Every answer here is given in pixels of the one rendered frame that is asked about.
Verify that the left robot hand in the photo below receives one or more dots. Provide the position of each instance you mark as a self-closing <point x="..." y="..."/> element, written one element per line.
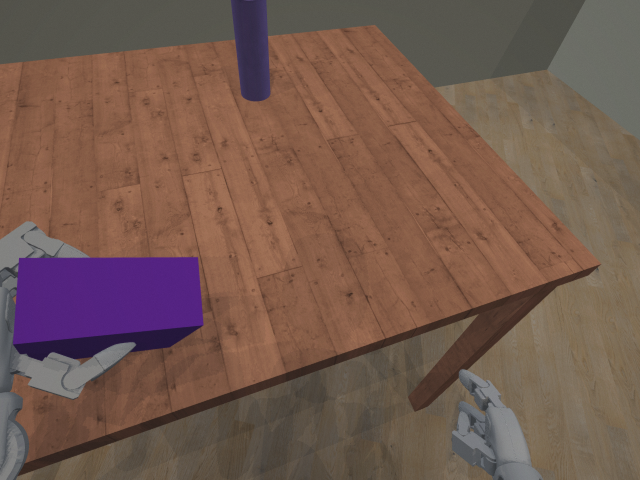
<point x="56" y="374"/>

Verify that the right robot hand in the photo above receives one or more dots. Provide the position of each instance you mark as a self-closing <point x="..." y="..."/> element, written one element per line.
<point x="497" y="438"/>

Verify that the left robot forearm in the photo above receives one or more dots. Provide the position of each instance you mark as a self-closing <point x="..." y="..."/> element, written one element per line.
<point x="14" y="442"/>

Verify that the sponge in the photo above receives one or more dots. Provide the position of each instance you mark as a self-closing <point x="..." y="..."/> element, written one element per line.
<point x="78" y="307"/>

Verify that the table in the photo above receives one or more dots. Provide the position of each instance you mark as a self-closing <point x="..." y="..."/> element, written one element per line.
<point x="352" y="209"/>

